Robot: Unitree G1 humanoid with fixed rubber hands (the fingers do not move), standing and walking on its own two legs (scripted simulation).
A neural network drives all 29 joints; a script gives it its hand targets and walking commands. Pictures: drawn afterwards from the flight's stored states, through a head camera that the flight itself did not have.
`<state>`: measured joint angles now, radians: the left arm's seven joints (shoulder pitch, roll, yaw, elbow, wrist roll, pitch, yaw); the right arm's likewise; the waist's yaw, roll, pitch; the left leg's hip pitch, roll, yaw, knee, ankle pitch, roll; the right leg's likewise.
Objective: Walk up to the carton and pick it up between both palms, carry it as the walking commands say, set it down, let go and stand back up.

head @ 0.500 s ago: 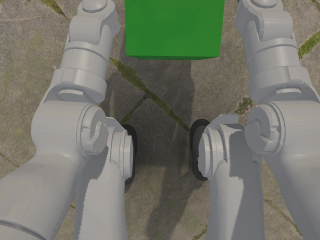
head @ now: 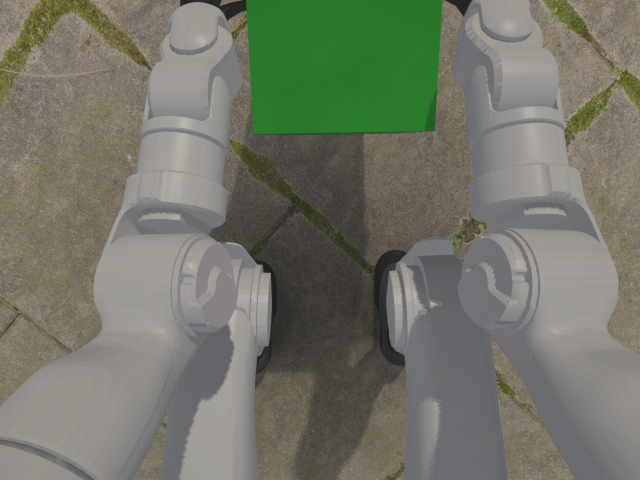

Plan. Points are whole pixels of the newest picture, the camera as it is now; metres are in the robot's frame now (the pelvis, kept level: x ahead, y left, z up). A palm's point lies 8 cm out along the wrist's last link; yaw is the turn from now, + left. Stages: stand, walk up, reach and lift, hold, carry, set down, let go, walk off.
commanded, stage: reach and lift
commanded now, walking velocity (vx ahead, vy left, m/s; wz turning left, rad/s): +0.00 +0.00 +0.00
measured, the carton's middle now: (340, 2) +0.57 -0.04 -0.20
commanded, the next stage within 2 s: none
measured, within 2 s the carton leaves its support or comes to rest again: neither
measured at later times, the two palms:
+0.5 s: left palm out of the picture +0.53 +0.09 -0.05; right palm out of the picture +0.52 -0.16 -0.05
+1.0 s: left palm out of the picture +0.51 +0.09 +0.02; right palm out of the picture +0.50 -0.15 +0.03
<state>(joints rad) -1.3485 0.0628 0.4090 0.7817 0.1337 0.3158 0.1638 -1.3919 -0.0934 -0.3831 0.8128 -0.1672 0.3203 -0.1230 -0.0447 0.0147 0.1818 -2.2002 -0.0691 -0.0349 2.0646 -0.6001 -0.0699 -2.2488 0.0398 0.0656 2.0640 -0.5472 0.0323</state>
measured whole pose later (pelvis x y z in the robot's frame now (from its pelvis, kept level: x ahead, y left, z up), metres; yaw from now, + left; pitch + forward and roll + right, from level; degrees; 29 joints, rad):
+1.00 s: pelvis +0.00 +0.01 +0.09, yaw -1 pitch +40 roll +2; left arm -1.13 -0.08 0.49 0.68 0.27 0.38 0.14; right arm -1.15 0.06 -0.49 0.68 -0.30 0.38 -0.13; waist -0.02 0.01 -0.04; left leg -1.93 -0.07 -0.04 1.77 -0.54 -0.05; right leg -1.97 0.05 0.08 1.76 -0.49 0.05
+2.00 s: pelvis +0.02 +0.01 +0.20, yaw -2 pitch +31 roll +1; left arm -0.84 -0.16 0.48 0.64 0.29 0.35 0.13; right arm -0.87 0.15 -0.47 0.66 -0.32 0.35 -0.12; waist -0.02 0.01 -0.13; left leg -1.45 -0.05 -0.05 1.39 -0.49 -0.03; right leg -1.48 0.04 0.08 1.39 -0.45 0.04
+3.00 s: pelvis +0.05 +0.00 +0.33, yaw -3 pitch +15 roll +1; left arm -0.54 -0.25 0.44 0.53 0.34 0.36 0.10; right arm -0.57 0.25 -0.43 0.55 -0.37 0.35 -0.10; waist -0.01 0.00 -0.05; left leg -0.73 -0.03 -0.06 0.78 -0.31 -0.02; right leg -0.77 0.02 0.08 0.79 -0.27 0.02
